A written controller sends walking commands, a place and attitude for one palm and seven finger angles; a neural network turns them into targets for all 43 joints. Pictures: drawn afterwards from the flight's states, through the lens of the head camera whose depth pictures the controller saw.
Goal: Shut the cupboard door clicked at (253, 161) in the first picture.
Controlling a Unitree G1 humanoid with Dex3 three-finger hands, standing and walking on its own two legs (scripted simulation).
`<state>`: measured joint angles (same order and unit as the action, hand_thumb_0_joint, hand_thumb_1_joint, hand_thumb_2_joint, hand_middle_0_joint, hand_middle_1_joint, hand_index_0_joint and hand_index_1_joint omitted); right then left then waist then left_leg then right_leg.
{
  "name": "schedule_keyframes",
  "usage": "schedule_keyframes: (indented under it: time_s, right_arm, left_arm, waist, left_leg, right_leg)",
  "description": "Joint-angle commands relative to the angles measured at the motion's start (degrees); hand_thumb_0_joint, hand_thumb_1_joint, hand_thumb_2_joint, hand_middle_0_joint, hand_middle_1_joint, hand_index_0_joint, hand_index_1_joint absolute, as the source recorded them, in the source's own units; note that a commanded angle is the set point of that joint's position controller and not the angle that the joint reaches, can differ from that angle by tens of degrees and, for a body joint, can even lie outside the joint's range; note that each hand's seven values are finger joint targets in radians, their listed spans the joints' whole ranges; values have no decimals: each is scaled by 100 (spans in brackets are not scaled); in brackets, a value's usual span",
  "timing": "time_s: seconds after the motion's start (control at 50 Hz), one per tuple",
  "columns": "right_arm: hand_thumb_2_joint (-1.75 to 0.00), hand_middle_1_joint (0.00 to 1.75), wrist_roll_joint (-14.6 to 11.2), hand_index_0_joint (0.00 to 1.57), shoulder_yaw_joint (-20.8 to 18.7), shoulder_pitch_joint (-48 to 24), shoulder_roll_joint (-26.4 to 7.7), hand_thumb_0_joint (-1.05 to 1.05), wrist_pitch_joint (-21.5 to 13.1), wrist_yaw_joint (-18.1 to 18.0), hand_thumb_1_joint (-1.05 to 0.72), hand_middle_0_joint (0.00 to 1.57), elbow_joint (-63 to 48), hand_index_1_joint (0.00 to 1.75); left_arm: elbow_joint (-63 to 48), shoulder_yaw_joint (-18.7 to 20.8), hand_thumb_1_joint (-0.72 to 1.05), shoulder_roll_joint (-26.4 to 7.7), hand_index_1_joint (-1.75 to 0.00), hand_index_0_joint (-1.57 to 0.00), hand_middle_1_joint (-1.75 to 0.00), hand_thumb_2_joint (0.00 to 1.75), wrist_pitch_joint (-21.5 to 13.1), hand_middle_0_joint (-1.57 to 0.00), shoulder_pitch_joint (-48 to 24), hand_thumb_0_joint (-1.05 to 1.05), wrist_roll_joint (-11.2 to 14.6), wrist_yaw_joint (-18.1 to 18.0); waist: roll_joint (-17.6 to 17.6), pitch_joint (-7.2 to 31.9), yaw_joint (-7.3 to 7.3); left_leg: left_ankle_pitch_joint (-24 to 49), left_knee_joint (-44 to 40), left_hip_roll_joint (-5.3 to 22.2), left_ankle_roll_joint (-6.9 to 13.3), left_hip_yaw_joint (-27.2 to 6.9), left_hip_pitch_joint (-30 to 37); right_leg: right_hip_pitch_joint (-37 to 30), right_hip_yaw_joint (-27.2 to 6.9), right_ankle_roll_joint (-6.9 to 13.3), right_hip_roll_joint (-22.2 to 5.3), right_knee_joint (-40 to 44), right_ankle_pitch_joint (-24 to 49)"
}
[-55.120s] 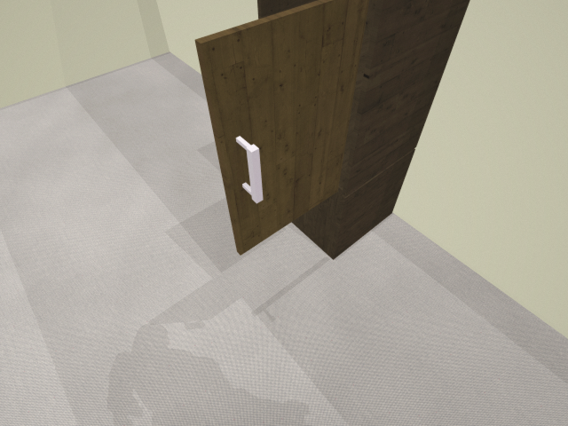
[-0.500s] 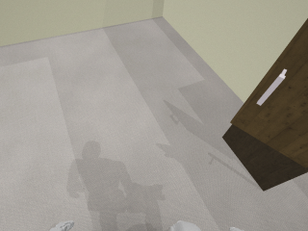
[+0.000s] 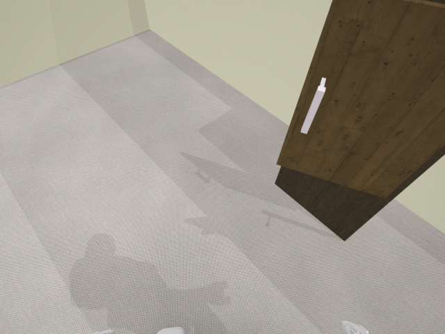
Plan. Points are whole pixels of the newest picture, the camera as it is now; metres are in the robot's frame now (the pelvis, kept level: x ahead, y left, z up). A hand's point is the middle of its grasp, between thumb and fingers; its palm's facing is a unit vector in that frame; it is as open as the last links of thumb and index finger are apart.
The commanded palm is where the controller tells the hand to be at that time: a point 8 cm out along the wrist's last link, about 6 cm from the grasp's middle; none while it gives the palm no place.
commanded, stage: turn to face it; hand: left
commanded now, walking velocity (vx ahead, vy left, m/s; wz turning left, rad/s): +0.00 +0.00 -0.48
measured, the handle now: (313, 106) +0.67 -0.20 -0.02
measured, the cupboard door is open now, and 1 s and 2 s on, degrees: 26 26 26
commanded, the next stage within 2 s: take the last steps up to it in 0.40 s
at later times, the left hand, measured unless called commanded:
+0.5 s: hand (154, 313) +0.17 +0.15 -0.15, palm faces -0.23 -0.94 -0.26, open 7.4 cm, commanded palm none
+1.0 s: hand (196, 273) +0.25 +0.07 -0.16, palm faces -0.41 -0.90 -0.16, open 7.4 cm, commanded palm none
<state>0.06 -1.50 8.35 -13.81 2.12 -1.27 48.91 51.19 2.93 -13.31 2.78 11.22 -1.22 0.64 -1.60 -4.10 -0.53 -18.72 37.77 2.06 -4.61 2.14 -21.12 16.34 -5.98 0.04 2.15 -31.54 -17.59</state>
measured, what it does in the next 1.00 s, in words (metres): walks ahead, turning right: left foot, then right foot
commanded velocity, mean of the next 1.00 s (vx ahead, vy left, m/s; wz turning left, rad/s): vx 0.13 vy -0.08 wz -0.25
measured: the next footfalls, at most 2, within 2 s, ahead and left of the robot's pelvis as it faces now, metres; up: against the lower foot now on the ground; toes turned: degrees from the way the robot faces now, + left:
left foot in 0.02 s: +0.05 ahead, +0.13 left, +0.00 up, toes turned +2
right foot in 0.38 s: +0.02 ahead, -0.14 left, +0.00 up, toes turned -14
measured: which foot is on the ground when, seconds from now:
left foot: up 0.00-0.00, down 0.02-0.38, up 0.40-0.66, down 0.68-1.00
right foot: down 0.00-0.02, up 0.04-0.36, down 0.38-0.68, up 0.70-1.00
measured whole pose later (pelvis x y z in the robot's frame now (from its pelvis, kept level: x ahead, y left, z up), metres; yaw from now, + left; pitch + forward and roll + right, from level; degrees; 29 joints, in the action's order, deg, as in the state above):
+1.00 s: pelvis +0.10 -0.07 +0.01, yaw -22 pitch +1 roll -1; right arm 2.2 -1.3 23.5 -10.4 -1.4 -1.5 59.2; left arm 56.0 3.7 -13.4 2.9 8.5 -1.6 3.6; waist -0.8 -3.1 3.2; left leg -18.1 23.2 9.4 -4.5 10.5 -5.0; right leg 28.6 3.8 -1.3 -3.9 -44.8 -15.6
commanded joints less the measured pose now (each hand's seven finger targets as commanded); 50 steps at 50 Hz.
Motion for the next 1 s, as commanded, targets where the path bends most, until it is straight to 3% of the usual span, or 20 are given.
schedule_keyframes:
  time_s: [0.0,0.02,0.08,0.12,0.24,0.3,0.32,0.34,0.36,0.38,0.42,0.48,0.56,0.62,0.66,0.68,0.74,0.82,0.9,0.98]
  right_arm:
    - [-90,30,144,20,-335,939,-1511,0,-250,-73,-90,20,-200,30]
    - [-90,30,178,20,-314,978,-1486,0,-229,-105,-90,20,-205,30]
    - [-90,30,195,20,-206,506,-1054,0,-263,-134,-90,20,-318,30]
    - [-90,30,189,20,-210,540,-978,0,-246,-132,-90,20,-267,30]
    - [-90,30,185,20,-314,822,-1102,0,-185,-68,-90,20,35,30]
    - [-90,30,139,20,-345,665,-1131,0,-157,-44,-90,20,95,30]
    - [-90,30,91,20,-349,666,-1031,0,-152,-18,-90,20,93,30]
    - [-90,30,36,20,-290,600,-662,0,-149,10,-90,20,-43,30]
    - [-90,30,37,20,-200,256,-478,0,-96,2,-90,20,-234,30]
    - [-90,30,44,20,-190,156,-454,0,-31,-63,-90,20,-159,30]
    - [-90,30,58,20,-212,328,-561,0,-22,-73,-90,20,64,30]
    - [-90,30,66,20,-156,593,-398,0,-30,2,-90,20,263,30]
    - [-90,30,112,20,-144,582,-286,0,-118,31,-90,20,224,30]
    - [-90,30,151,20,-149,1353,-413,0,-289,-18,-90,20,476,30]
    - [-90,30,277,20,-352,2179,-1391,0,-346,-93,-90,20,604,30]
    - [-90,30,273,20,-349,2141,-1517,0,-355,-116,-90,20,536,30]
    - [-90,30,242,20,-185,1442,-893,0,-464,-130,-90,20,415,30]
    - [-90,30,210,20,-177,1691,-775,0,-542,-140,-90,20,650,30]
    - [-90,30,229,20,-272,1690,-859,0,-481,-82,-90,20,782,30]
    - [-90,30,228,20,-346,1426,-985,0,-416,-63,-90,20,824,30]
  left_arm:
    - [-654,242,90,-573,-30,-20,-30,90,-58,-20,-9,0,99,-16]
    - [-670,241,90,-732,-30,-20,-30,90,-46,-20,-197,0,22,-7]
    - [-506,289,90,-668,-30,-20,-30,90,-27,-20,-198,0,23,76]
    - [-486,243,90,-531,-30,-20,-30,90,31,-20,-240,0,30,108]
    - [-505,144,90,-347,-30,-20,-30,90,4,-20,-486,0,23,124]
    - [-341,159,90,-431,-30,-20,-30,90,-83,-20,-40,0,22,98]
    - [-231,196,90,-667,-30,-20,-30,90,-131,-20,263,0,1,68]
    - [-129,300,90,-1199,-30,-20,-30,90,-201,-20,549,0,-56,-13]
    - [-28,324,90,-1485,-30,-20,-30,90,-213,-20,786,0,-13,-68]
    - [-24,320,90,-1389,-30,-20,-30,90,-213,-20,721,0,1,-131]
    - [-85,264,90,-1068,-30,-20,-30,90,-197,-20,160,0,-8,-186]
    - [-181,199,90,-910,-30,-20,-30,90,-217,-20,-183,0,-25,-190]
    - [-26,258,90,-961,-30,-20,-30,90,-204,-20,-40,0,-52,-103]
    - [-1,249,90,-800,-30,-20,-30,90,-163,-20,-242,0,31,-21]
    - [-294,112,90,-232,-30,-20,-30,90,-138,-20,-305,0,33,72]
    - [-463,172,90,-433,-30,-20,-30,90,-175,-20,-634,0,-43,144]
    - [-169,247,90,-416,-30,-20,-30,90,-168,-20,-438,0,-107,238]
    - [-33,139,90,-174,-30,-20,-30,90,-135,-20,-394,0,-33,276]
    - [-69,90,90,-87,-30,-20,-30,90,-127,-20,-687,0,-20,307]
    - [3,145,90,-213,-30,-20,-30,90,-156,-20,-583,0,-34,325]
  waist:
    - [1932,1057,269]
    - [1501,834,363]
    - [1233,604,83]
    - [1155,635,104]
    - [1424,694,297]
    - [1232,784,24]
    - [798,899,-85]
    - [-676,1060,-209]
    - [-1130,816,-397]
    - [-983,768,-351]
    - [-1330,525,-93]
    - [-808,656,135]
    - [-931,515,46]
    - [-423,452,465]
    - [2078,297,752]
    - [1275,106,767]
    - [1040,-207,307]
    - [1066,166,293]
    - [1234,-11,359]
    - [1349,-68,248]
  left_leg:
    - [2386,-1983,2282,1070,-2083,2055]
    - [2672,-1982,2609,1449,-2217,1617]
    - [3859,-1651,1926,1358,-1022,1489]
    - [3972,-1533,1655,1234,-434,1640]
    - [3588,-1344,1673,1192,-74,1626]
    - [3053,-792,1506,859,124,1260]
    - [2312,-305,1273,573,339,812]
    - [435,669,632,219,808,-388]
    - [-1862,1753,173,105,514,-933]
    - [-1779,2323,233,141,-84,-1130]
    - [-1230,2838,329,99,-277,-1329]
    - [-717,2126,258,57,-38,-687]
    - [-633,652,120,79,314,-228]
    - [345,-1223,74,150,462,1566]
    - [-1660,-2729,2506,1046,-2924,2099]
    - [-1821,-2955,2837,1406,-3218,1591]
    - [51,-2762,2115,1028,-1671,1230]
    - [2343,-2318,1815,1018,-273,1857]
    - [1798,-2354,1750,935,261,1447]
    - [1048,-2133,1857,900,184,906]
  right_leg:
    - [1418,241,-87,192,-1822,-1513]
    - [1463,252,-135,15,-2927,-1942]
    - [1598,371,-290,-320,-3672,-1311]
    - [1440,587,-318,-339,-3289,-1061]
    - [591,1078,-193,-198,-1444,-847]
    - [-464,1191,-72,-127,245,429]
    - [-1163,839,35,-407,835,1242]
    - [-2076,-662,464,-1665,1063,2722]
    - [-1691,-1348,1136,-2539,1130,4030]
    - [-1467,-1354,1362,-2360,1089,4012]
    - [-1214,-979,1324,-2003,1106,3480]
    - [-823,-208,1082,-1604,1036,3254]
    - [-665,-485,1097,-1457,1314,1076]
    - [563,-336,715,-982,749,-600]
    - [2238,815,104,76,-1996,-1788]
    - [2309,346,161,-291,-2763,-1550]
    - [2335,322,-14,-590,-3626,-327]
    - [2113,638,-151,-599,-2903,45]
    - [1484,1021,-140,-581,-1534,270]
    - [464,1192,-66,-450,-591,312]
